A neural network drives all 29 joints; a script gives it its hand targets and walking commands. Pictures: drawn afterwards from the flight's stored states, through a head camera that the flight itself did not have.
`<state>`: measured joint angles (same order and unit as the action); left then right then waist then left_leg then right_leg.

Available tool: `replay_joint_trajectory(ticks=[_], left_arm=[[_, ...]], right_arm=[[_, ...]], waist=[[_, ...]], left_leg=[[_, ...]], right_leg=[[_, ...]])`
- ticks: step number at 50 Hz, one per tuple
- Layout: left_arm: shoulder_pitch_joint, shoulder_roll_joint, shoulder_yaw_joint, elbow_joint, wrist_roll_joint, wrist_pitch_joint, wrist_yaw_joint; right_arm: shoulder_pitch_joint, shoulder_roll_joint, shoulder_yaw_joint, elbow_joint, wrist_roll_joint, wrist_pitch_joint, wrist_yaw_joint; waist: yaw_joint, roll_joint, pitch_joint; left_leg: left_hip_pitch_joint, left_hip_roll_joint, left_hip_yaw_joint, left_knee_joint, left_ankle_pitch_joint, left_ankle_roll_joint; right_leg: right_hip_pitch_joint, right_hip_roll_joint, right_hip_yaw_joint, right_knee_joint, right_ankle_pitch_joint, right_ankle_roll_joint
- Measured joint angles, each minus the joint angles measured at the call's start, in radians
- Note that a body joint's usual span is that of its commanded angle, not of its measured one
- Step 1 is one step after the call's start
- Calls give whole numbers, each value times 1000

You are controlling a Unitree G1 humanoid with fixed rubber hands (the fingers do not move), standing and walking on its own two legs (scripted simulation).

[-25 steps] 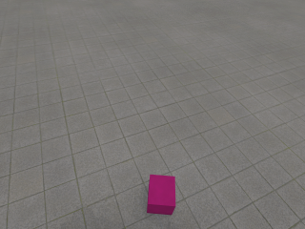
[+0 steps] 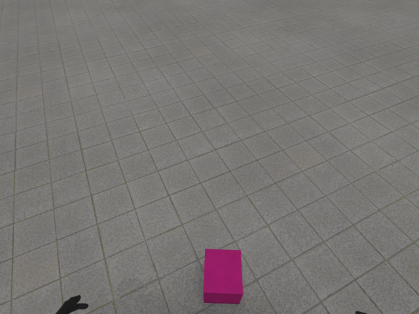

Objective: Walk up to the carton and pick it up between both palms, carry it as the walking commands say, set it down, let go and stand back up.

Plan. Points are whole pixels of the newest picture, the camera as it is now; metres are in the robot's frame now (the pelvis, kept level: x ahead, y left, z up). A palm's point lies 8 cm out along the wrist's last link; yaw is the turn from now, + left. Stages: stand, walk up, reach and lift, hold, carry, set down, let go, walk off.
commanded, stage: walk up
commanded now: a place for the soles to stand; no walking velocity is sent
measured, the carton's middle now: (222, 276) +0.40 -0.04 -0.68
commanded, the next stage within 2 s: none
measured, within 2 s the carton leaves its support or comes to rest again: neither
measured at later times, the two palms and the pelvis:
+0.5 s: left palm out of the picture +0.10 +0.31 -0.10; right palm out of the picture +0.12 -0.31 -0.09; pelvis +0.01 +0.00 +0.01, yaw -2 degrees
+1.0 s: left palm out of the picture +0.12 +0.30 -0.10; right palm out of the picture +0.02 -0.34 -0.10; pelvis -0.02 -0.01 +0.00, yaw -4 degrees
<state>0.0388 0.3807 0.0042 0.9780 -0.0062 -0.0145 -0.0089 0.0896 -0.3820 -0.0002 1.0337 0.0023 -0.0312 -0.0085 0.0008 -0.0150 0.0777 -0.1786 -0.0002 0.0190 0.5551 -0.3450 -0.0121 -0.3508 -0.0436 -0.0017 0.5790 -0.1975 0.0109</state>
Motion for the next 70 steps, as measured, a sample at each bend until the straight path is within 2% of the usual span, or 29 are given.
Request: replay_joint_trajectory(ticks=[12,25,40,47,50,53,55,57,59,61,63,65,68,70], left_arm=[[-9,20,8,78,2,1,-4],[41,9,8,123,8,4,-4],[31,49,26,-7,23,48,-20],[31,39,29,-40,25,58,-27],[35,44,37,-48,26,58,-31],[53,54,49,-64,25,55,-32],[67,57,57,-74,28,48,-32],[76,53,58,-80,31,42,-32],[80,42,53,-91,33,41,-28],[76,32,47,-105,36,43,-20],[67,27,40,-113,34,47,-14],[57,26,37,-112,25,51,-15],[58,20,40,-99,19,48,-21],[63,22,46,-87,20,40,-25]], right_arm=[[-39,-16,-14,53,-6,2,5],[-55,-1,-21,59,-9,15,11],[-14,-47,-60,-31,-12,42,1],[48,-45,-58,-39,-18,35,4],[77,-37,-59,-42,-23,31,3],[86,-36,-62,-60,-25,31,-1],[74,-41,-63,-78,-26,32,-2],[57,-46,-62,-98,-19,35,-5],[46,-52,-59,-112,-11,40,-9],[43,-53,-55,-118,-6,35,-12],[51,-49,-51,-116,-9,22,-13],[62,-34,-48,-103,-22,11,-15],[76,-24,-38,-94,-27,3,-10],[71,-23,-35,-93,-22,3,-8]], waist=[[10,-17,-20],[25,-14,-16],[11,-18,31],[0,-24,23],[-7,-26,25],[-11,-18,32],[-4,-8,44],[-7,6,59],[-2,17,59],[5,22,57],[6,19,48],[9,-8,44],[11,-18,32],[12,-19,32]], left_leg=[[67,10,14,-122,52,-1],[96,21,25,-154,61,-6],[-20,35,37,6,12,-11],[-41,18,33,12,18,-1],[-41,22,33,15,20,-5],[-54,41,28,57,-3,-13],[-64,59,29,99,-27,-24],[-78,61,6,143,-64,-4],[-100,33,-37,217,-160,21],[-108,14,-52,248,-185,32],[-79,7,-48,156,-127,42],[-55,-9,-45,87,-7,21],[-40,-4,-47,65,-10,-1],[-31,5,-47,60,-16,-8]], right_leg=[[63,13,11,-122,57,2],[85,26,20,-152,69,-1],[-28,40,34,-21,45,-19],[-53,41,56,-18,56,-17],[-67,58,73,36,-48,-25],[-47,71,52,112,-141,-34],[-22,76,37,79,-46,-41],[-21,87,26,90,-30,-46],[-22,92,23,91,-52,-50],[-21,93,20,79,-49,-52],[-25,88,14,76,-44,-48],[-25,73,21,84,-49,-41],[-8,83,31,61,-75,-37],[11,89,27,23,-6,-44]])
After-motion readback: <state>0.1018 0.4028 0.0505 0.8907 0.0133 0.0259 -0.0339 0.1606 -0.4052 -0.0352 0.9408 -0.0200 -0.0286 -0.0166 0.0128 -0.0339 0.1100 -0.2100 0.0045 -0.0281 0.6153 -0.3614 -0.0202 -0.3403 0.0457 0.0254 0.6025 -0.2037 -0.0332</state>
